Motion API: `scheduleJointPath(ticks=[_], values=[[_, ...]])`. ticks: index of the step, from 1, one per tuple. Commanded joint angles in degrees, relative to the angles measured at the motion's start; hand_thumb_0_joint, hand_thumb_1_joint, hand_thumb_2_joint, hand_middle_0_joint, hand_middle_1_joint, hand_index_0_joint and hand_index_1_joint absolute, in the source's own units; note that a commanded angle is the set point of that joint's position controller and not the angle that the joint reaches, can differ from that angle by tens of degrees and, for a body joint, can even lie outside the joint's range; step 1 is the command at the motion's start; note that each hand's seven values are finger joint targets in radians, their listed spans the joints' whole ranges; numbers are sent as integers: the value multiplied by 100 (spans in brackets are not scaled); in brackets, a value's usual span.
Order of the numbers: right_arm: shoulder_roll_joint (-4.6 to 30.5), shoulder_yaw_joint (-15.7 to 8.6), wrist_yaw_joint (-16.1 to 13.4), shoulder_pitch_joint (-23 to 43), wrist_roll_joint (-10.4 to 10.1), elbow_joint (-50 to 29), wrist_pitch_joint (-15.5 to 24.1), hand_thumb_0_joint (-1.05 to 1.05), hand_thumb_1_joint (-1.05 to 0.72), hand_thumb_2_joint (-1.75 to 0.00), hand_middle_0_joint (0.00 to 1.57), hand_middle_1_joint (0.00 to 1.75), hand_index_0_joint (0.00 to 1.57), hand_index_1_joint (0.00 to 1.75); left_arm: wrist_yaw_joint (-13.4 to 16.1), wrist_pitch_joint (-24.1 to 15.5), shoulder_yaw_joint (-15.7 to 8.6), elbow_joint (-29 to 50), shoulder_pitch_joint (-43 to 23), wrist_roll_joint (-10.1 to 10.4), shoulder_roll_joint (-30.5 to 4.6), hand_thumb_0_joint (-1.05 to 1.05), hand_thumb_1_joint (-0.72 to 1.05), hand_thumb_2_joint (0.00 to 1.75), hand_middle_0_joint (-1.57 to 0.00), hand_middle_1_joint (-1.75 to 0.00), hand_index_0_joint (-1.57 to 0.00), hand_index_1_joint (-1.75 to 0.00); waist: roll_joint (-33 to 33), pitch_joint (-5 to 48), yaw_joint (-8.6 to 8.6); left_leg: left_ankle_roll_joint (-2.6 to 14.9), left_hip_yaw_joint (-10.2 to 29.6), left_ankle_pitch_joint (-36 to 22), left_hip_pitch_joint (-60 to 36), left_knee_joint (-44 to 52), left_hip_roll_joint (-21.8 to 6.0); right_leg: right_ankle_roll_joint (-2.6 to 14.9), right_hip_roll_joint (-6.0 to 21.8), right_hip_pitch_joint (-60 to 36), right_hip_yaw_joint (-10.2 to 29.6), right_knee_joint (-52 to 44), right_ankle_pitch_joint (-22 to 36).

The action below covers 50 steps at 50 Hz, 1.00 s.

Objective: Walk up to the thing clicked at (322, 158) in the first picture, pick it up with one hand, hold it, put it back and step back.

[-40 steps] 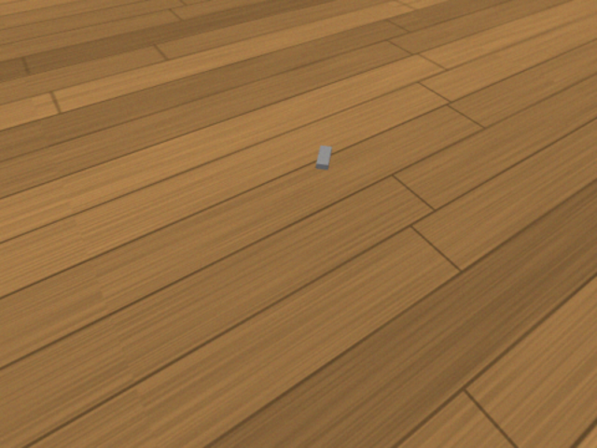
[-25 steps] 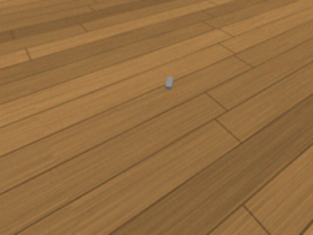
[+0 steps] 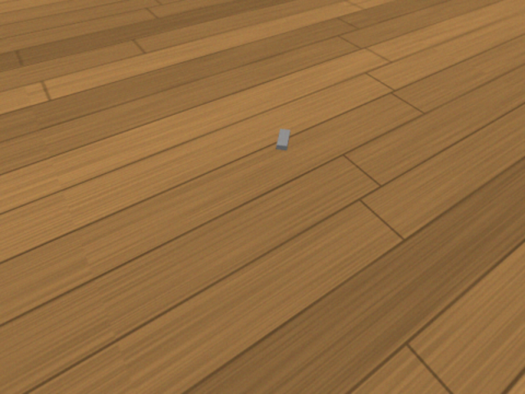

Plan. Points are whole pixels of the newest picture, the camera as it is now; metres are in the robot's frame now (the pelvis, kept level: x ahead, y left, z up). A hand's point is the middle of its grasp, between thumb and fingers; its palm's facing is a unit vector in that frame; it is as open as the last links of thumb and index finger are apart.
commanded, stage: stand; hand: left
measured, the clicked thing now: (283, 139) +1.56 -0.13 -0.77
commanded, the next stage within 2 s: walk up in 0.32 s
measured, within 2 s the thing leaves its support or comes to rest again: neither
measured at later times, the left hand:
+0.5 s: hand out of the picture +0.08 +0.29 -0.15, palm faces -0.17 -0.91 -0.37, open 7.4 cm
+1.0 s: hand (158, 216) +0.51 +0.25 -0.13, palm faces -0.47 -0.70 -0.53, open 7.4 cm
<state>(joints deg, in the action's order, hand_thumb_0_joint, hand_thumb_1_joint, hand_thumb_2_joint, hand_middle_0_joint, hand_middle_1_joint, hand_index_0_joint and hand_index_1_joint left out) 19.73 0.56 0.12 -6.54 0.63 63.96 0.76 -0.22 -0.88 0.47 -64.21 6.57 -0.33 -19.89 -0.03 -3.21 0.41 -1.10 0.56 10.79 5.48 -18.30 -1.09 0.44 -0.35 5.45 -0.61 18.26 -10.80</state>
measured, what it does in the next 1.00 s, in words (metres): walks ahead, turning right: left foot, then right foot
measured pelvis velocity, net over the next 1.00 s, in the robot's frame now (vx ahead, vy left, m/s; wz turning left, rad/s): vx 0.22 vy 0.06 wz -0.56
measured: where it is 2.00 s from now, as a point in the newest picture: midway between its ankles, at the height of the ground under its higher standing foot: (248, 261)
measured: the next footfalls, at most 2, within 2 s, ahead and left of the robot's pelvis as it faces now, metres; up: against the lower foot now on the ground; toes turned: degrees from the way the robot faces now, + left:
left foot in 0.60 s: +0.13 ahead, +0.20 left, +0.00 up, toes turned -21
right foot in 0.92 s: +0.25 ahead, -0.10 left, +0.00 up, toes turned -39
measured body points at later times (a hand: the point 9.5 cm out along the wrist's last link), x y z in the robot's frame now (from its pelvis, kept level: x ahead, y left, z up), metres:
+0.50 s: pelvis +0.02 +0.03 -0.01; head +0.04 +0.01 +0.44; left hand +0.09 +0.34 -0.12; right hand +0.10 -0.31 -0.12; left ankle +0.01 +0.18 -0.72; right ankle -0.01 -0.11 -0.75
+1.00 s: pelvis +0.22 +0.06 -0.04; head +0.22 +0.03 +0.41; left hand +0.53 +0.28 -0.10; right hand +0.07 -0.23 -0.17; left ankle +0.13 +0.22 -0.69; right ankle +0.21 -0.08 -0.75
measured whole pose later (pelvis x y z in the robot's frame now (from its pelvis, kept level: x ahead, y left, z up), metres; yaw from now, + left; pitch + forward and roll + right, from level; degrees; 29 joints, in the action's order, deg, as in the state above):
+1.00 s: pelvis +0.22 +0.06 -0.04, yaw -32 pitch -3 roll -2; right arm 26.4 -5.2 5.9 -17.1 2.9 48.8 -2.2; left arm 0.2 -4.3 -4.1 -50.2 9.6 1.1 -27.2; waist 7.0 -4.7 -4.3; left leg -0.7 -1.9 30.9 9.3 -61.5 -1.2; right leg 1.4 1.8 23.0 -6.7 41.4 -15.6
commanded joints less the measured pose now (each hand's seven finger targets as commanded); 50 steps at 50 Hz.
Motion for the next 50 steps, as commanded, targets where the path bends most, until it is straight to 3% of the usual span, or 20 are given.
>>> scheduleJointPath(ticks=[1,15,16,17,20,22,27,29,30,31,32,35,40,43,45,46,47,48,49,50], values=[[1239,-236,-86,235,-27,-312,113,0,-90,-90,20,30,20,30,84,-101,-254,312,-189,-6,-1225,0,90,90,-20,-30,-20,-30,70,472,-9,225,502,-1030,-53,244,-639,120,768,-42,539,-220,1011],[1240,-243,-86,208,-28,-306,111,0,-90,-90,20,30,20,30,83,-98,-249,323,-189,-16,-1238,0,90,90,-20,-30,-20,-30,24,508,-22,232,484,-988,-121,242,-649,125,784,-50,550,-233,987],[2192,-836,183,521,185,-1178,248,0,-90,-90,20,30,20,30,-80,-105,-667,692,669,-36,-2193,0,90,90,-20,-30,-20,-30,464,518,11,445,-79,2143,-272,-1182,-364,603,980,982,1869,-99,-1735],[2000,-805,278,578,225,-1199,215,0,-90,-90,20,30,20,30,-137,-124,-664,696,670,-41,-2186,0,90,90,-20,-30,-20,-30,175,191,-53,547,49,2656,223,-1714,-68,739,1203,1497,2662,-514,-3145],[1440,-716,500,529,259,-1644,143,0,-90,-90,20,30,20,30,-90,-235,-814,1062,142,-43,-2120,0,90,90,-20,-30,-20,-30,-903,-220,-203,327,1036,1454,2538,-3119,-93,1220,1649,640,4221,-867,-3544],[1567,-769,539,364,232,-1743,172,0,-90,-90,20,30,20,30,-49,-291,-832,1162,330,0,-2137,0,90,90,-20,-30,-20,-30,-657,146,-223,141,1026,1328,2755,-3022,-77,1192,1431,0,3813,-783,-2726],[1553,-839,639,221,249,-1922,161,0,-90,-90,20,30,20,30,-7,-272,-834,1232,464,4,-2167,0,90,90,-20,-30,-20,-30,-867,333,-206,290,782,1591,1243,-1583,55,903,901,984,2949,-283,-1671],[1758,-1018,534,-1308,250,-1514,164,0,-90,-90,20,30,20,30,4,-252,-705,1500,-407,-33,-1903,0,90,90,-20,-30,-20,-30,27,543,-1266,427,378,764,-1761,70,201,318,-13,3273,1647,1094,-1934],[2198,-1169,455,-1798,316,-1411,169,0,-90,-90,20,30,20,30,59,-258,-611,1527,-204,-70,-1353,0,90,90,-20,-30,-20,-30,1804,803,-1400,668,1815,1741,-2686,632,-825,274,-808,4481,701,2856,-2829],[2573,-1207,444,-1052,311,-1784,173,0,-90,-90,20,30,20,30,138,-256,-530,1670,-198,-15,-1359,0,90,90,-20,-30,-20,-30,2014,498,-1034,1313,3577,3184,-1889,1184,-2292,76,-503,5114,332,3930,-2570],[2485,-1111,474,-338,151,-1958,221,0,-90,-90,20,30,20,30,130,-301,-515,1536,-235,-32,-1696,0,90,90,-20,-30,-20,-30,1125,212,-738,1701,3658,3267,-825,1363,-2539,70,300,4435,299,4079,-1884],[1928,-916,492,316,196,-2090,233,0,-90,-90,20,30,20,30,-134,-256,-704,986,470,129,-2013,0,90,90,-20,-30,-20,-30,1064,154,-205,1258,1639,2467,-255,1003,-1438,-64,690,3019,99,3747,-955],[1910,-908,559,-220,177,-2011,183,0,-90,-90,20,30,20,30,-247,-251,-635,1322,-115,133,-1789,0,90,90,-20,-30,-20,-30,896,-250,-584,1044,425,840,-644,661,-1171,-24,705,2877,-350,2539,-357],[1908,-914,560,-341,231,-2163,91,0,-90,-90,20,30,20,30,-141,-296,-649,1401,-87,150,-1743,0,90,90,-20,-30,-20,-30,673,-160,-448,738,-291,-1248,-306,-160,-1029,112,368,1868,-908,1842,-379],[1956,-956,522,-70,246,-2391,59,0,-90,-90,20,30,20,30,-44,-282,-762,1055,1334,180,-1907,0,90,90,-20,-30,-20,-30,317,476,309,417,-902,-3036,492,-2090,-658,282,-18,-129,-1325,1508,-124],[1822,-903,512,-166,258,-2503,60,0,-90,-90,20,30,20,30,41,-290,-916,851,2322,170,-2176,0,90,90,-20,-30,-20,-30,-234,893,767,226,-1045,-2629,1570,-3641,-409,384,67,-1580,-1004,1355,-337],[1502,-756,518,-285,190,-2663,69,0,-90,-90,20,30,20,30,191,-269,-1086,847,2945,95,-2589,0,90,90,-20,-30,-20,-30,-1294,975,998,55,-609,673,3563,-5042,116,850,1274,-2782,1512,862,-1638],[1741,-772,582,-175,100,-2867,37,0,-90,-90,20,30,20,30,272,-240,-1097,1080,2652,160,-2880,0,90,90,-20,-30,-20,-30,-1509,1297,834,-163,424,2204,4474,-6064,338,1840,2680,-2783,4610,-98,-2163],[2032,-834,572,68,132,-2830,3,0,-90,-90,20,30,20,30,380,-267,-1030,1428,1954,132,-2881,0,90,90,-20,-30,-20,-30,-463,983,563,-122,1233,2046,4469,-6214,-306,2006,2838,-1965,4815,-236,-2784],[2056,-829,583,291,95,-2799,28,0,-90,-90,20,30,20,30,424,-300,-996,1608,1513,149,-2721,0,90,90,-20,-30,-20,-30,12,536,408,-91,1216,1685,4418,-5890,-521,1865,2521,-1474,3924,-233,-2283]])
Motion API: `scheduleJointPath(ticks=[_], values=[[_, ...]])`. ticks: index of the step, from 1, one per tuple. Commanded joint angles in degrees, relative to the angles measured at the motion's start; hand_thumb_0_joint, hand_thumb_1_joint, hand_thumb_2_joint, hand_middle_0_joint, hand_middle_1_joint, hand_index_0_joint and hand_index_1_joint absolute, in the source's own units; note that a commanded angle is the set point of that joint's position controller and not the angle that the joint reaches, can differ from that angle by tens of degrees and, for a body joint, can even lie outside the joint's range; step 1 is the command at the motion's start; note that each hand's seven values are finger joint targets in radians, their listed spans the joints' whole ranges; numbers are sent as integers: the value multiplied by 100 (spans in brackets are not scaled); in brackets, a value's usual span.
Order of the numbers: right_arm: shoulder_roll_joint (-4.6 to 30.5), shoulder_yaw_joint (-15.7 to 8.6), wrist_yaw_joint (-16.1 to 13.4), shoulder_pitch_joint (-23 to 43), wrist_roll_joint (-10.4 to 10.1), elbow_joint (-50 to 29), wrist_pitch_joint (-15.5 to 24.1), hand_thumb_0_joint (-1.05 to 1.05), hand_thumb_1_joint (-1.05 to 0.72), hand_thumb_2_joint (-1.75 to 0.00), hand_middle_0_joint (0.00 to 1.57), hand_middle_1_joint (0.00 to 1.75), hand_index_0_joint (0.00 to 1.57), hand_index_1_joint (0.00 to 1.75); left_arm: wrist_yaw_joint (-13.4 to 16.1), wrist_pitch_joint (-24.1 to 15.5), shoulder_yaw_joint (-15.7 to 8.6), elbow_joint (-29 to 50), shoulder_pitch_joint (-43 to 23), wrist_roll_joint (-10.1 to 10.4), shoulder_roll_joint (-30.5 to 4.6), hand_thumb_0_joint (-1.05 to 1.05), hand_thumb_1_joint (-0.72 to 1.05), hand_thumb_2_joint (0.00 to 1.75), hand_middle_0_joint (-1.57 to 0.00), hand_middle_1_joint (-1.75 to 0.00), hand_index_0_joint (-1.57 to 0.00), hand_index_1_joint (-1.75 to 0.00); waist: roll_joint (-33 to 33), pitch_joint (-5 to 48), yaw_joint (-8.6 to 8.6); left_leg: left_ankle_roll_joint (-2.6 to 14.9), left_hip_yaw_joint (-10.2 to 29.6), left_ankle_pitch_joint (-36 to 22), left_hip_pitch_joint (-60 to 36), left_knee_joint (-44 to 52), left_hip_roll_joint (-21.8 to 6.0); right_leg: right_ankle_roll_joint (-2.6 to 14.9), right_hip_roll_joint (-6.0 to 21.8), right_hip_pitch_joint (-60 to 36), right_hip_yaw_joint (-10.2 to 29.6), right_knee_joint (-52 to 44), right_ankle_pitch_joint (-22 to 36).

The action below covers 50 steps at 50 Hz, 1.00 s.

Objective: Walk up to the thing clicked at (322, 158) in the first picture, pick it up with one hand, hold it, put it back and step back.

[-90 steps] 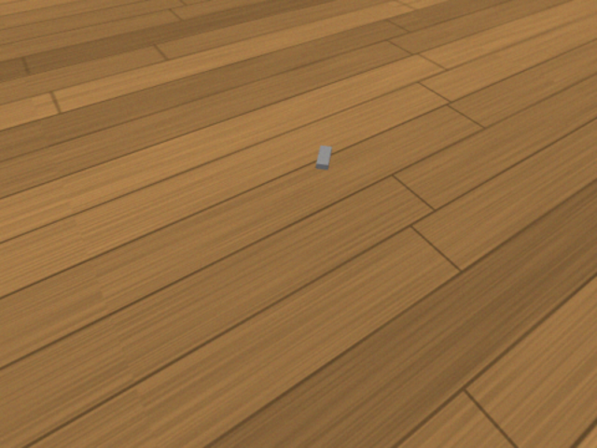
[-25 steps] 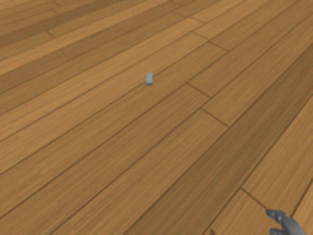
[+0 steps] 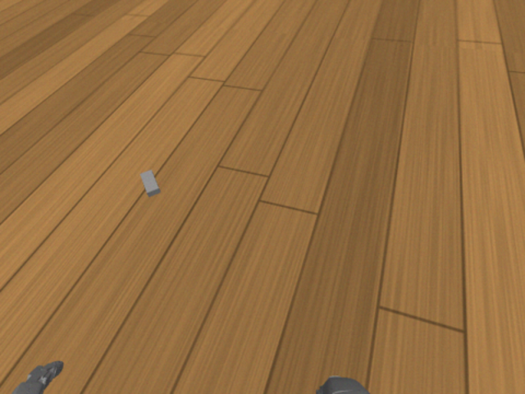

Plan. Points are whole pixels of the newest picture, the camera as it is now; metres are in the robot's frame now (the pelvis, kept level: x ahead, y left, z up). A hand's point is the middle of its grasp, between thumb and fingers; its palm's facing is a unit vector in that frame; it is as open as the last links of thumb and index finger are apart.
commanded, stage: walk up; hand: left
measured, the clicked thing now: (150, 183) +1.23 +0.55 -0.73
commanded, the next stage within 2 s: none
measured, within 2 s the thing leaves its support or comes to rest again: neither
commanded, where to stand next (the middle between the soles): +0.87 +0.82 m, yaw -69 degrees
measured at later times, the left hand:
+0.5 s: hand (43, 259) +0.44 +0.46 -0.11, palm faces -0.37 -0.75 -0.54, open 7.4 cm
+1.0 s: hand (25, 191) +0.67 +0.60 -0.13, palm faces -0.49 -0.62 -0.62, open 7.4 cm
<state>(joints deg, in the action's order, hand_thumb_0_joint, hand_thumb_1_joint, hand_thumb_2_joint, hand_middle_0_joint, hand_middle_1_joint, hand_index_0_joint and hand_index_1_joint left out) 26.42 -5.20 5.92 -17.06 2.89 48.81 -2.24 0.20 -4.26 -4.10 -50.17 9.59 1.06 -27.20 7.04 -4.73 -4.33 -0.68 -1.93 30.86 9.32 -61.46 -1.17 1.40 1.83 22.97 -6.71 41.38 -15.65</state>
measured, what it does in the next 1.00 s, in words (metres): walks ahead, turning right: left foot, then right foot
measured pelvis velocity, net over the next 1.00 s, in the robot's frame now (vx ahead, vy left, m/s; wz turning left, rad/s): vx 0.45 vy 0.34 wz -0.60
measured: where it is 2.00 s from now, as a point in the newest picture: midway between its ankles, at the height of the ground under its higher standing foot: (108, 275)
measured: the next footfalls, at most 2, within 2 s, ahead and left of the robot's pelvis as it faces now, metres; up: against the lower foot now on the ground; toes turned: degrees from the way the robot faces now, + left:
left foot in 0.30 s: +0.34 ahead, +0.27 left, +0.00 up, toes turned -11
right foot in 0.66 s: +0.35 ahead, +0.09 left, +0.00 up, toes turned -32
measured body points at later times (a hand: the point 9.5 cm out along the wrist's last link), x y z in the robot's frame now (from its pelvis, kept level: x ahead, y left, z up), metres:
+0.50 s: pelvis +0.23 +0.20 +0.01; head +0.27 +0.18 +0.46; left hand +0.46 +0.50 -0.08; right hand +0.14 -0.12 -0.09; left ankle +0.30 +0.28 -0.71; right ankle +0.23 +0.09 -0.64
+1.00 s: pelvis +0.45 +0.34 -0.03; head +0.47 +0.30 +0.42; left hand +0.69 +0.63 -0.09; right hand +0.41 -0.03 -0.11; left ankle +0.59 +0.45 -0.71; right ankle +0.32 +0.12 -0.70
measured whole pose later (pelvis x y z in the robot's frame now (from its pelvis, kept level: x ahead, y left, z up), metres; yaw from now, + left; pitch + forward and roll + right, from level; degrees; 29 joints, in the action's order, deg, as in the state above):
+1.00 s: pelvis +0.45 +0.34 -0.03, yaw -34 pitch +0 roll -1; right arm 28.6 -7.8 6.8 -7.2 4.2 35.9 -3.8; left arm 5.6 -3.6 -3.5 -45.5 22.1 -2.4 -28.0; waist 5.2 -4.4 0.7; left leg -1.4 2.6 24.4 32.2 -55.6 -5.6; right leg -0.4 9.6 27.2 9.5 52.5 -26.3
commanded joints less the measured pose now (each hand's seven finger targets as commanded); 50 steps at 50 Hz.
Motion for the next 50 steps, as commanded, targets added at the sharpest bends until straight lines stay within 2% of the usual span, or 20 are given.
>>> scheduleJointPath(ticks=[1,4,10,14,15,16,17,21,26,30,31,32,33,34,35,39,46,48,49,50], values=[[1307,-250,25,1247,-85,-1230,341,0,-90,-90,20,30,20,30,411,0,-452,291,957,43,-1825,0,90,90,-20,-30,-20,-30,-585,406,647,-41,1260,-654,3730,-1108,-612,1395,1970,-2578,3800,-2554,-1450],[1196,-262,178,406,47,-991,148,0,-90,-90,20,30,20,30,372,-195,-373,498,143,-7,-1710,0,90,90,-20,-30,-20,-30,-1244,-138,-30,86,866,-1160,2244,-24,-598,821,1062,-157,2240,-2638,-1112],[1162,-411,356,229,43,-1130,40,0,-90,-90,20,30,20,30,419,-288,-487,563,39,-162,-1962,0,90,90,-20,-30,-20,-30,-1617,316,-170,19,268,-2117,864,1332,-613,686,702,920,1592,-2140,-999],[1507,-734,133,-1777,129,-648,78,0,-90,-90,20,30,20,30,537,-92,-303,684,-428,-301,-1331,0,90,90,-20,-30,-20,-30,154,630,-1400,17,431,-808,-1256,2291,-356,281,74,2441,1037,1520,-838],[1763,-733,19,-1645,124,-740,150,0,-90,-90,20,30,20,30,555,-21,-128,699,-109,-232,-734,0,90,90,-20,-30,-20,-30,1866,189,-1170,15,2189,633,-547,3976,-1397,278,-639,3080,603,3253,-2217],[2226,-760,-88,-409,-74,-1043,218,0,-90,-90,20,30,20,30,633,-10,-130,655,667,-135,-829,0,90,90,-20,-30,-20,-30,2228,338,-262,482,4439,1504,-100,5506,-2164,414,-483,3030,938,4162,-1965],[2143,-770,-133,368,-107,-1261,220,0,-90,-90,20,30,20,30,625,-18,-140,383,844,-139,-1112,0,90,90,-20,-30,-20,-30,1466,211,20,557,4320,2232,635,5748,-2183,376,14,2492,1057,4257,-1239],[1254,-478,-150,637,104,-1299,208,0,-90,-90,20,30,20,30,427,114,-418,-254,1233,14,-1626,0,90,90,-20,-30,-20,-30,812,500,180,1021,1593,502,663,4185,-1232,41,406,1580,465,2780,-582],[1176,-419,-174,230,141,-1301,198,0,-90,-90,20,30,20,30,399,106,-325,97,704,-61,-1368,0,90,90,-20,-30,-20,-30,260,435,-179,1220,1086,-1095,142,3989,-1605,30,425,1161,295,999,-704],[1143,-389,-134,630,122,-1543,80,0,-90,-90,20,30,20,30,463,49,-388,-5,1465,-64,-1234,0,90,90,-20,-30,-20,-30,-219,661,299,766,187,-2642,1057,2813,-1256,191,205,-718,21,-202,-49],[1069,-358,-137,890,98,-1671,60,0,-90,-90,20,30,20,30,528,19,-495,-191,2293,-81,-1349,0,90,90,-20,-30,-20,-30,-733,986,801,523,-314,-3377,1768,1451,-921,228,137,-2031,59,-872,319],[841,-265,-168,807,69,-1783,86,0,-90,-90,20,30,20,30,628,10,-658,-232,2908,-110,-1735,0,90,90,-20,-30,-20,-30,-1516,1107,1190,144,-412,-2176,3115,22,-488,506,585,-3150,1079,-1221,-40],[697,-265,-178,464,83,-1751,85,0,-90,-90,20,30,20,30,716,24,-681,34,2615,-172,-2067,0,90,90,-20,-30,-20,-30,-1892,1078,931,-197,-79,289,4350,-1025,-202,1176,2073,-3481,3796,-1805,-381],[1308,-479,-240,407,101,-1756,-19,0,-90,-90,20,30,20,30,745,33,-661,406,1935,-67,-2225,0,90,90,-20,-30,-20,-30,-1212,1144,713,-383,1092,497,4379,-1964,-315,2113,2897,-2663,5303,-2042,-768],[1446,-530,-293,586,83,-1698,-68,0,-90,-90,20,30,20,30,782,8,-621,555,1532,-4,-2125,0,90,90,-20,-30,-20,-30,-612,738,553,-429,1307,232,4434,-2193,-609,2241,2864,-2071,4972,-2071,-864],[1168,-392,-160,341,68,-1353,-163,0,-90,-90,20,30,20,30,767,-53,-473,648,1166,-161,-1777,0,90,90,-20,-30,-20,-30,-1000,348,115,-101,915,-759,3133,-1055,-593,1145,1354,-387,2284,-1356,588],[1145,-599,73,789,85,-1642,-179,0,-90,-90,20,30,20,30,695,-93,-698,891,1069,-377,-2234,0,90,90,-20,-30,-20,-30,-1680,378,210,159,263,-562,1886,423,-421,1101,1076,907,2011,-846,-134],[1178,-715,29,-46,134,-1486,-108,0,-90,-90,20,30,20,30,705,-68,-617,1019,609,-351,-2082,0,90,90,-20,-30,-20,-30,-1545,675,-404,222,124,-947,577,1485,-227,781,941,1553,1742,176,577],[1368,-814,-21,-761,234,-1267,-45,0,-90,-90,20,30,20,30,739,-39,-459,1023,631,-353,-1572,0,90,90,-20,-30,-20,-30,-371,964,-826,216,256,-711,-417,2226,-48,445,330,2127,1148,1807,463],[1996,-891,-113,-703,284,-1429,67,0,-90,-90,20,30,20,30,779,-32,-254,1144,836,-289,-847,0,90,90,-20,-30,-20,-30,2050,731,-682,357,2571,-1688,-380,3528,-1603,95,-803,3264,388,3298,-2338]])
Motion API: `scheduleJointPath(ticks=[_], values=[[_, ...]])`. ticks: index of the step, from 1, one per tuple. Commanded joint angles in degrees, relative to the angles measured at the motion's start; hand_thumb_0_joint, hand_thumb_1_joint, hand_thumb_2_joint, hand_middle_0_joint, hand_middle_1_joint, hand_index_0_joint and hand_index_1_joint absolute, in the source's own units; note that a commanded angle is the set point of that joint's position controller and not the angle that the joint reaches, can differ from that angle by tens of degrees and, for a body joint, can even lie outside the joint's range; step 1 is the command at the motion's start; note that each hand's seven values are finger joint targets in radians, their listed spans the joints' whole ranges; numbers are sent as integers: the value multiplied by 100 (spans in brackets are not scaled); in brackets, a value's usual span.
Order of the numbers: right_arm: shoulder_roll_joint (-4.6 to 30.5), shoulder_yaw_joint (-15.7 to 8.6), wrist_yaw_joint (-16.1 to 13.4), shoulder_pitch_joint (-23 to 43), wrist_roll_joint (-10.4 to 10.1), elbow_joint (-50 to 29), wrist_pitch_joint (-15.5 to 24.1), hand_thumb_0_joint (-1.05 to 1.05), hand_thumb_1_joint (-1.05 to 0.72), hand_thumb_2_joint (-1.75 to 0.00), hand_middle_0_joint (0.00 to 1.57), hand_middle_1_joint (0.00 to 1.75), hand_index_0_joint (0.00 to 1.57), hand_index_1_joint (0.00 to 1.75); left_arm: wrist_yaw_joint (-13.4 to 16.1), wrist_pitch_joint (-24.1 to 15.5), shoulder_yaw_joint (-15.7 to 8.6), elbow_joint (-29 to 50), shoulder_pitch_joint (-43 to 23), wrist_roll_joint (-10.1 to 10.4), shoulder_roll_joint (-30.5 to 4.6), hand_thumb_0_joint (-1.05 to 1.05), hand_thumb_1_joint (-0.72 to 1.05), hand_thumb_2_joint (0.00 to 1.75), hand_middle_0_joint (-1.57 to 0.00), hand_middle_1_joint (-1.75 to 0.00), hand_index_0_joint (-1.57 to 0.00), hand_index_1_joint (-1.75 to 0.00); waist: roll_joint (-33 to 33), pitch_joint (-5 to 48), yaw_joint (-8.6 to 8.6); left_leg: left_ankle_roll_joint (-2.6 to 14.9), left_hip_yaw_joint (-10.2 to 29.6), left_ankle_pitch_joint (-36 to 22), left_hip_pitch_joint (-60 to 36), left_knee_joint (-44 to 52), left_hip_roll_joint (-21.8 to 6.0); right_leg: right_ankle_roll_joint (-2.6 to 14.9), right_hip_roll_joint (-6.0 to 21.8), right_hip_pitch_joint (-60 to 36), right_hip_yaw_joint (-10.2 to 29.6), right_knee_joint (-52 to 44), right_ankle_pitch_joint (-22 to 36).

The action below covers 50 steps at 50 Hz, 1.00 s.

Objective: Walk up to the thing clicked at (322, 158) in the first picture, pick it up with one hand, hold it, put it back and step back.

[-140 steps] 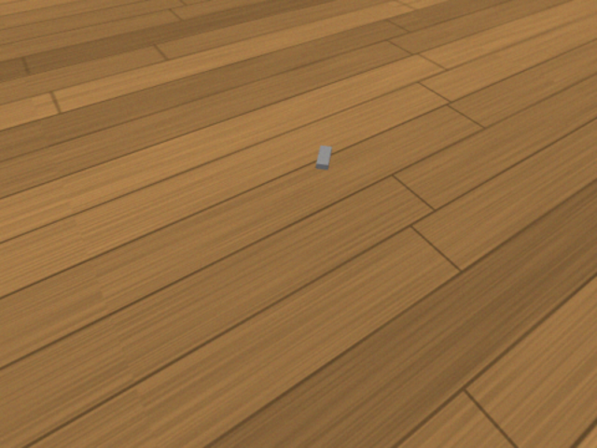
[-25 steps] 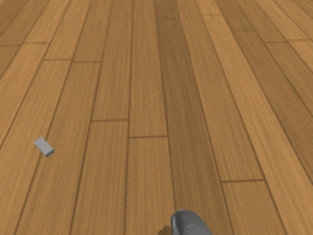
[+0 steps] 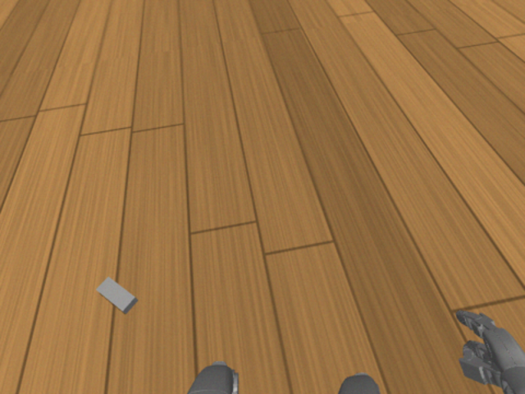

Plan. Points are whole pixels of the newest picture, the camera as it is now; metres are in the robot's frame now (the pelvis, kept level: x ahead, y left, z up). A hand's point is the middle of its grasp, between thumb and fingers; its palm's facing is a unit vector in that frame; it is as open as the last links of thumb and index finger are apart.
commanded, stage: walk up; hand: left
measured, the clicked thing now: (117, 294) +0.53 +0.61 -0.69
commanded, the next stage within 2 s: none
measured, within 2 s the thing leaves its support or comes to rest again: neither
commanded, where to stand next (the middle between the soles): +0.07 +0.63 m, yaw -35 degrees
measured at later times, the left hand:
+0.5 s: hand out of the picture +0.15 +0.50 -0.08, palm faces -0.18 -0.77 -0.62, open 7.4 cm
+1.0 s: hand out of the picture +0.20 +0.69 -0.10, palm faces -0.36 -0.76 -0.54, open 7.4 cm
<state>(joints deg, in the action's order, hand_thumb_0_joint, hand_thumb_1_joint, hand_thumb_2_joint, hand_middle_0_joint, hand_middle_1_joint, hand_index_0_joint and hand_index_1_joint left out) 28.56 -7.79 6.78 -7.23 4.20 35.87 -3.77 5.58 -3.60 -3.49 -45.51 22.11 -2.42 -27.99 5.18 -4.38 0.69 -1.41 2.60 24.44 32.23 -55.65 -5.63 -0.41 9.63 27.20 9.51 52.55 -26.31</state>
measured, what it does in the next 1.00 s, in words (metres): steps to the left, turning right: right foot, then left foot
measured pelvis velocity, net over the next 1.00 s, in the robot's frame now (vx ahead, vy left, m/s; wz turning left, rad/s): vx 0.02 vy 0.45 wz -0.37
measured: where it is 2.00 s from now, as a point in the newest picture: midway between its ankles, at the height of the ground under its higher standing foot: outside the picture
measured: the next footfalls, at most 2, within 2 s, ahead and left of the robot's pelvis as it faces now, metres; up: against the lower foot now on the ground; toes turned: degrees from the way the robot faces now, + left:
right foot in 0.30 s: +0.12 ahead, +0.02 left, +0.00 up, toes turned -14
left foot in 0.64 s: +0.11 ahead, +0.47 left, +0.00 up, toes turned -13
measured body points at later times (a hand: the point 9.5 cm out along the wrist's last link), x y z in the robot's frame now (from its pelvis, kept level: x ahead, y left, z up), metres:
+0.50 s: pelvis +0.03 +0.20 +0.02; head +0.06 +0.15 +0.46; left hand +0.16 +0.53 -0.04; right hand +0.07 -0.13 -0.11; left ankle +0.07 +0.36 -0.60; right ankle +0.08 +0.04 -0.68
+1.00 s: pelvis +0.02 +0.45 +0.02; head +0.07 +0.40 +0.46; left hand +0.22 +0.73 -0.06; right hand -0.02 +0.13 -0.11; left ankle +0.07 +0.51 -0.65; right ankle +0.04 +0.34 -0.68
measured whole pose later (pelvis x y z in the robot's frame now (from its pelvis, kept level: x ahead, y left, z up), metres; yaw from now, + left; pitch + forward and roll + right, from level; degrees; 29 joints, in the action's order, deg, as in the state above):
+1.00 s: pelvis +0.02 +0.45 +0.02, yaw -21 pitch -2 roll -2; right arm 24.2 -4.5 2.0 -15.6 3.8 36.7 -6.6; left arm 6.2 -3.5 -1.8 -43.2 16.5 -0.3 -22.8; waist 7.0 -11.6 -2.7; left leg 0.8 -2.8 30.4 31.0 -63.9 0.3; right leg 3.4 -2.8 26.3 -5.0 48.0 -20.6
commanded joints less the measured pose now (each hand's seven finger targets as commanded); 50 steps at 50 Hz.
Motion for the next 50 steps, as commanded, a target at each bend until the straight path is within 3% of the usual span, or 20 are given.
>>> scheduleJointPath(ticks=[1,3,5,10,13,14,15,17,22,29,31,32,33,34,36,42,46,47,49,50], values=[[2105,-654,-309,-1108,-24,-206,276,0,-90,-90,20,30,20,30,435,-99,-284,547,-349,138,-1028,0,90,90,-20,-30,-20,-30,2478,837,-896,1087,3441,-1022,-2355,3568,-1666,493,-1201,2771,-449,2757,-1246],[1244,-468,-385,-627,-2,-428,229,0,-90,-90,20,30,20,30,339,-87,-350,167,-360,253,-1303,0,90,90,-20,-30,-20,-30,681,394,-767,850,1960,-1579,-1855,2924,-1153,322,-941,2413,-521,2672,-364],[1172,-415,-440,-331,-30,-483,232,0,-90,-90,20,30,20,30,267,-72,-387,-114,314,314,-1351,0,90,90,-20,-30,-20,-30,1057,592,-457,1198,1372,-2063,-1976,2504,-1011,337,-716,1965,-887,2264,-18],[714,-199,-454,-426,114,-682,185,0,-90,-90,20,30,20,30,158,-5,-369,15,505,308,-1001,0,90,90,-20,-30,-20,-30,799,738,-471,1309,462,-3841,-1837,2114,-941,322,-599,653,-1380,584,22],[685,-117,-399,351,78,-1001,54,0,-90,-90,20,30,20,30,206,-24,-513,-172,1619,264,-991,0,90,90,-20,-30,-20,-30,175,873,332,800,-168,-2899,-180,1042,-549,591,-645,-1834,-1199,-1474,1590],[403,-18,-363,82,11,-979,46,0,-90,-90,20,30,20,30,259,-53,-666,-114,1772,159,-1331,0,90,90,-20,-30,-20,-30,-596,957,488,425,-449,-2229,673,-26,-178,628,-425,-2804,-538,-1928,1500],[245,49,-351,-493,-26,-981,35,0,-90,-90,20,30,20,30,302,-73,-773,159,1660,41,-1714,0,90,90,-20,-30,-20,-30,-1745,1206,346,20,-326,1043,1942,-1214,290,1216,1003,-3601,1601,-2213,1748],[899,-192,-473,-579,15,-863,-155,0,-90,-90,20,30,20,30,363,-74,-713,684,649,178,-1783,0,90,90,-20,-30,-20,-30,-607,931,30,-159,628,1138,1717,-3073,162,2387,2227,-1818,3183,-2905,1161],[942,-255,-265,-801,0,-442,-175,0,-90,-90,20,30,20,30,253,-89,-673,715,-87,48,-1646,0,90,90,-20,-30,-20,-30,-925,329,-299,112,393,-100,759,-2645,45,1293,525,-88,897,-2540,-413],[872,-242,-208,-672,-48,-424,-165,0,-90,-90,20,30,20,30,146,-59,-834,577,-92,-80,-2094,0,90,90,-20,-30,-20,-30,-1657,423,-46,315,-238,788,-234,-522,42,1266,376,463,949,-2159,-424],[891,-296,-226,-1414,-60,-153,-112,0,-90,-90,20,30,20,30,137,-21,-751,577,-466,-14,-1963,0,90,90,-20,-30,-20,-30,-1331,680,-486,404,-553,426,-1312,642,294,947,145,887,485,-1590,9],[976,-372,-259,-1961,5,-6,-52,0,-90,-90,20,30,20,30,154,22,-639,567,-479,-32,-1616,0,90,90,-20,-30,-20,-30,-595,826,-820,438,-269,570,-1934,1580,338,664,-329,1293,-88,-273,163],[1612,-478,-330,-2020,122,-82,0,0,-90,-90,20,30,20,30,210,43,-438,614,-438,70,-907,0,90,90,-20,-30,-20,-30,1544,438,-884,732,1809,49,-1876,2727,-899,287,-1619,2528,-1049,1660,-768],[2066,-497,-412,-1202,-47,-222,31,0,-90,-90,20,30,20,30,370,-4,-422,682,-931,95,-1089,0,90,90,-20,-30,-20,-30,2040,146,-832,1332,3259,-223,-954,3532,-1532,323,-1539,2511,-591,2283,-1198],[1368,-334,-500,-603,6,-413,76,0,-90,-90,20,30,20,30,314,-5,-469,299,-890,228,-1267,0,90,90,-20,-30,-20,-30,296,-343,-608,1180,2156,-1141,-668,2873,-1194,247,-1228,2260,-411,2537,-501],[850,-134,-555,-656,32,-427,70,0,-90,-90,20,30,20,30,131,50,-379,55,-67,378,-894,0,90,90,-20,-30,-20,-30,1076,340,-408,1236,868,-3711,-1760,2011,-820,214,-961,784,-1286,916,-202],[528,17,-510,-359,-73,-687,-71,0,-90,-90,20,30,20,30,233,-29,-504,-86,1159,246,-1074,0,90,90,-20,-30,-20,-30,-225,817,372,556,78,-3169,-458,107,-218,466,-636,-2141,-621,-2325,1628],[260,89,-491,-860,-119,-669,-68,0,-90,-90,20,30,20,30,265,-41,-631,153,971,138,-1506,0,90,90,-20,-30,-20,-30,-1376,1013,225,57,-44,248,1201,-918,279,1002,682,-3402,1489,-2173,2827],[773,-113,-637,-959,-35,-651,-231,0,-90,-90,20,30,20,30,326,-6,-655,604,181,184,-1745,0,90,90,-20,-30,-20,-30,-694,1205,-24,19,743,1307,1183,-2704,215,2238,2147,-2119,2930,-2467,3132],[930,-186,-626,-642,-37,-620,-239,0,-90,-90,20,30,20,30,341,-37,-608,641,43,219,-1620,0,90,90,-20,-30,-20,-30,-255,838,25,55,935,903,947,-3048,87,2197,1848,-1314,2655,-2636,2341]])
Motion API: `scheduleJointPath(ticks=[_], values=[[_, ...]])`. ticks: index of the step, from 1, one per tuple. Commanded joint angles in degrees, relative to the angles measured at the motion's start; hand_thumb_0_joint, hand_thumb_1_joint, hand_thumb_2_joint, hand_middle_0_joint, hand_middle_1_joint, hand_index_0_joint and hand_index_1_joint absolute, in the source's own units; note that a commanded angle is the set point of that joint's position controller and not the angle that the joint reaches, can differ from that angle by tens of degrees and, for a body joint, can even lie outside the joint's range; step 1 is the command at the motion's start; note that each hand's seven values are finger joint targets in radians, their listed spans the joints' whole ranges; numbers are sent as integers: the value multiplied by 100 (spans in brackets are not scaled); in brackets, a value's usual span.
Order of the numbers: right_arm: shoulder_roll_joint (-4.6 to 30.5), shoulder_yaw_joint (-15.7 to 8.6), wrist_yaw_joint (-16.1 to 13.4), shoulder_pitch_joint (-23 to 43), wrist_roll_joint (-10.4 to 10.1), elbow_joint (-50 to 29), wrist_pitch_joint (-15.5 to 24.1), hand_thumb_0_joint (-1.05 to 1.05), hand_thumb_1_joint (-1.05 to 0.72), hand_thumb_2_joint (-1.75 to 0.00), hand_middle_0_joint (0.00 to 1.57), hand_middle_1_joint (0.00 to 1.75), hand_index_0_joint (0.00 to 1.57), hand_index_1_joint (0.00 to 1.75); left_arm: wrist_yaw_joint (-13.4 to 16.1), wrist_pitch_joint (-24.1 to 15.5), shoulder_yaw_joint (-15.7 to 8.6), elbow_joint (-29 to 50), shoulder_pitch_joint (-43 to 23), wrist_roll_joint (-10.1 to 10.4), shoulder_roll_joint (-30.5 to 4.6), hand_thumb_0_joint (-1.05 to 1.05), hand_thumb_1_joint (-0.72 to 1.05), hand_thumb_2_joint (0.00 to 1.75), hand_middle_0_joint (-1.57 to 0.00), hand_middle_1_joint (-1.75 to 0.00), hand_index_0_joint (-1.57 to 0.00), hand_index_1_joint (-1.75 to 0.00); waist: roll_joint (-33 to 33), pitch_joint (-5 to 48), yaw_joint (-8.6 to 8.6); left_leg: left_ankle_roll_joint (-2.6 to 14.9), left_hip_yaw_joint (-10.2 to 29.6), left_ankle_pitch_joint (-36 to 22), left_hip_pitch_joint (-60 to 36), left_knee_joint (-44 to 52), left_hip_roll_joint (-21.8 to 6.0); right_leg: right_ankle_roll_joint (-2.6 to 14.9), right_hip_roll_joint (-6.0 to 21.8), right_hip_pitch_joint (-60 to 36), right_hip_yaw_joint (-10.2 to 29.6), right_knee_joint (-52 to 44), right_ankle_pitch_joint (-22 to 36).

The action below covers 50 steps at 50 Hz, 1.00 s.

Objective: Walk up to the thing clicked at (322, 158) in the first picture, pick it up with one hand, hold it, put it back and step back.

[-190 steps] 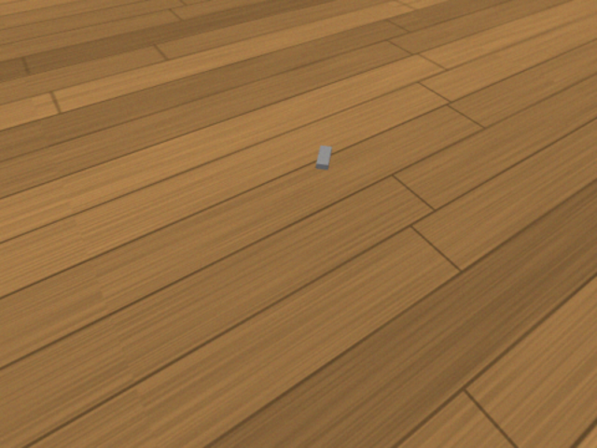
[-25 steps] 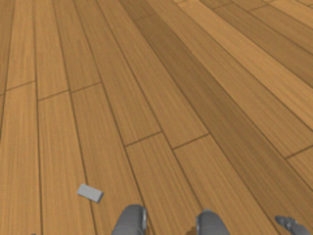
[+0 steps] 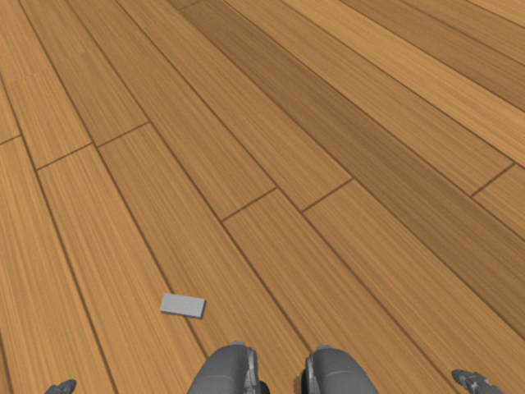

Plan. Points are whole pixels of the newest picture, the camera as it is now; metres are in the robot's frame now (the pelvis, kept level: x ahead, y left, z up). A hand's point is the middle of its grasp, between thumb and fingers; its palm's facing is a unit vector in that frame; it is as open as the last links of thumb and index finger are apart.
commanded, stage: walk up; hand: left
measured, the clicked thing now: (183, 305) +0.42 +0.33 -0.71
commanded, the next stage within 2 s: none
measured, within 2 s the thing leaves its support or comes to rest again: neither
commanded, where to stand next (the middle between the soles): -0.01 +0.18 m, yaw -14 degrees
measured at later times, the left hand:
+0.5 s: hand out of the picture -0.01 +0.54 -0.13, palm faces -0.14 -0.85 -0.51, open 7.4 cm
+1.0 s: hand out of the picture +0.07 +0.41 -0.11, palm faces -0.34 -0.85 -0.41, open 7.4 cm
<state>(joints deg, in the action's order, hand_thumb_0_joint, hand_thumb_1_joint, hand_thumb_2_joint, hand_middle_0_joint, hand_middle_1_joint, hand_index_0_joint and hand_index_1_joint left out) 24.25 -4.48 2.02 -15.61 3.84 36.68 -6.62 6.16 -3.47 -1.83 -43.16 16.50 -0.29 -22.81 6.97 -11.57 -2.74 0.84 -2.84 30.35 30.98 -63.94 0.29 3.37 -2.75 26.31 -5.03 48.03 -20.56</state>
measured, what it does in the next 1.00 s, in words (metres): steps to the left, turning right: left foot, then right foot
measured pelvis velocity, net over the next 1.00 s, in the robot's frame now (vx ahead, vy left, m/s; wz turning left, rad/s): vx -0.11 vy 0.18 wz -0.33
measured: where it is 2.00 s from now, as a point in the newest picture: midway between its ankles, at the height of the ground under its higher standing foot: outside the picture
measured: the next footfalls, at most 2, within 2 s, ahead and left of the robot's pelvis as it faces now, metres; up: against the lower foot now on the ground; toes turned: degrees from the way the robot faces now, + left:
left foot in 0.28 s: -0.04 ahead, +0.33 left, +0.00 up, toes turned -4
right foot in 0.96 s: -0.08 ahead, +0.05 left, +0.00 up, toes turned -17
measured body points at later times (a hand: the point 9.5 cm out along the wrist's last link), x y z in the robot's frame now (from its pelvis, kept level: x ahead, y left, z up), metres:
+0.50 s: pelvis -0.11 +0.23 +0.01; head -0.07 +0.23 +0.46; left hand +0.00 +0.58 -0.10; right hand -0.09 -0.09 -0.10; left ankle -0.08 +0.33 -0.69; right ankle -0.10 +0.08 -0.62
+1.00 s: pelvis -0.11 +0.18 +0.03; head -0.09 +0.17 +0.48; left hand +0.09 +0.46 -0.08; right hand -0.20 -0.14 -0.09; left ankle -0.08 +0.33 -0.69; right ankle -0.11 +0.06 -0.69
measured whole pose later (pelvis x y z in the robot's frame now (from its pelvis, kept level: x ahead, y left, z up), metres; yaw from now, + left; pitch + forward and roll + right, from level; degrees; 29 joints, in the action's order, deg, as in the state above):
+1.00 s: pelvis -0.11 +0.18 +0.03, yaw -19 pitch -3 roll +0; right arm 25.4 -3.0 0.4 -18.1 1.0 52.6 0.1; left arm -0.9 -1.8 -3.7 -54.4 10.3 -1.5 -22.8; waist 1.4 -5.3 -2.7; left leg -0.3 -7.3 26.0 14.9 -43.1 -8.5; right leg 0.8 -0.2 18.1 -0.7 38.2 -17.5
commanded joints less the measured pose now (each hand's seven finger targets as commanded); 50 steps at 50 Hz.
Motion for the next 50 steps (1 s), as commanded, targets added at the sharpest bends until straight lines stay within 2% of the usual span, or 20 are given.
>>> scheduleJointPath(ticks=[1,2,5,10,13,14,15,16,17,18,19,27,34,38,44,46,47,48,49,50], values=[[1375,-566,-104,227,-22,-635,59,0,-90,-90,20,30,20,30,278,-64,-706,403,397,-6,-1975,0,90,90,-20,-30,-20,-30,-305,1166,204,-188,1432,-101,1018,-2277,-523,1515,2625,-812,3422,-2038,1377],[1327,-572,-66,114,-33,-567,47,0,-90,-90,20,30,20,30,261,-58,-700,381,282,-32,-1984,0,90,90,-20,-30,-20,-30,-539,1039,131,-161,1234,-350,756,-2249,-419,1224,2235,-355,2909,-1960,1028],[1219,-568,53,-83,-32,-415,5,0,-90,-90,20,30,20,30,164,-31,-755,399,299,-120,-1968,0,90,90,-20,-30,-20,-30,-1065,1157,180,-147,877,-635,469,-2005,-322,928,1632,-148,2268,-1640,353],[1152,-552,124,190,-151,-355,-49,0,-90,-90,20,30,20,30,119,64,-856,260,304,-269,-2303,0,90,90,-20,-30,-20,-30,-1971,1110,415,-120,311,267,-154,233,-371,766,1337,131,2304,-1707,-880],[1212,-631,112,-754,-172,142,43,0,-90,-90,20,30,20,30,76,160,-787,236,-161,-183,-2185,0,90,90,-20,-30,-20,-30,-1811,1385,-77,53,60,32,-1734,2146,-167,295,1148,928,1902,-1095,-597],[1356,-672,81,-1076,-103,326,121,0,-90,-90,20,30,20,30,71,214,-680,176,-110,-165,-1748,0,90,90,-20,-30,-20,-30,-673,1193,-280,157,667,431,-1817,3025,-345,119,491,1498,1544,164,-1057],[2056,-757,41,-665,-102,141,174,0,-90,-90,20,30,20,30,127,176,-536,305,-313,-79,-1210,0,90,90,-20,-30,-20,-30,1223,901,-289,809,3059,343,-1168,4026,-1943,-166,-598,2340,652,2057,-1414],[2485,-749,-3,230,-212,-5,210,0,-90,-90,20,30,20,30,212,111,-649,308,-898,-188,-1689,0,90,90,-20,-30,-20,-30,1119,471,-316,1587,4363,517,16,4758,-2705,-215,-194,2053,1186,2630,-1480],[1869,-632,-60,617,-136,-125,303,0,-90,-90,20,30,20,30,142,108,-696,137,-1146,-119,-1782,0,90,90,-20,-30,-20,-30,-111,-24,-181,1199,3566,367,475,4546,-2272,-213,-33,1779,1489,2969,-921],[1613,-514,-136,880,-132,-48,366,0,-90,-90,20,30,20,30,63,128,-672,-154,-602,-10,-1615,0,90,90,-20,-30,-20,-30,-273,17,113,799,2721,521,311,4250,-1764,-188,-111,1723,1481,3064,-565],[1666,-486,-193,988,-144,55,434,0,-90,-90,20,30,20,30,-27,158,-644,-388,-118,56,-1524,0,90,90,-20,-30,-20,-30,33,272,306,638,2605,702,-113,4076,-1627,-160,-123,1664,1402,3058,-340],[1640,-387,-412,-244,-269,919,996,0,-90,-90,20,30,20,30,-560,347,-678,-482,-190,-181,-1544,0,90,90,-20,-30,-20,-30,-282,714,67,388,2801,699,-2714,4349,-2036,-323,135,1826,1906,1800,-245],[1482,-360,-355,-549,-267,1119,1185,0,-90,-90,20,30,20,30,-646,271,-537,-607,-215,-66,-1325,0,90,90,-20,-30,-20,-30,378,724,-81,389,1575,-1709,-3183,4677,-1880,-388,253,1321,1396,1011,-36],[1384,-316,-299,-320,-258,1059,1126,0,-90,-90,20,30,20,30,-700,280,-468,-747,-107,-22,-1200,0,90,90,-20,-30,-20,-30,539,693,-1,480,821,-1340,-2704,4868,-1648,-357,275,738,1014,591,183],[1480,-262,-179,184,-236,989,952,0,-90,-90,20,30,20,30,-745,201,-444,-840,-227,-65,-1060,0,90,90,-20,-30,-20,-30,549,657,202,901,264,-383,-1450,4503,-1832,-249,501,-827,296,-878,161],[1215,-119,-154,170,-260,1018,855,0,-90,-90,20,30,20,30,-690,138,-493,-1040,0,-104,-1037,0,90,90,-20,-30,-20,-30,-43,879,395,668,-152,-695,-945,3511,-1478,-167,235,-1857,227,-1674,466],[916,-1,-170,-29,-284,1056,827,0,-90,-90,20,30,20,30,-645,102,-543,-1071,32,-137,-1174,0,90,90,-20,-30,-20,-30,-683,1008,463,419,-381,-669,-545,2781,-1231,-92,347,-2302,696,-2029,377],[513,141,-174,-177,-340,1005,817,0,-90,-90,20,30,20,30,-581,48,-632,-1013,49,-162,-1575,0,90,90,-20,-30,-20,-30,-1988,942,478,80,-517,-60,78,1639,-695,196,1373,-2336,2550,-2816,143],[665,111,-232,118,-389,982,768,0,-90,-90,20,30,20,30,-521,16,-594,-836,-192,-149,-1879,0,90,90,-20,-30,-20,-30,-1691,871,534,-55,275,377,124,1195,-261,929,2195,-1668,3871,-3267,-345],[1060,-20,-295,251,-400,1076,758,0,-90,-90,20,30,20,30,-522,43,-608,-861,-389,-117,-1959,0,90,90,-20,-30,-20,-30,-1457,726,546,-23,648,459,5,890,-408,1214,2283,-1443,3780,-3158,-287]])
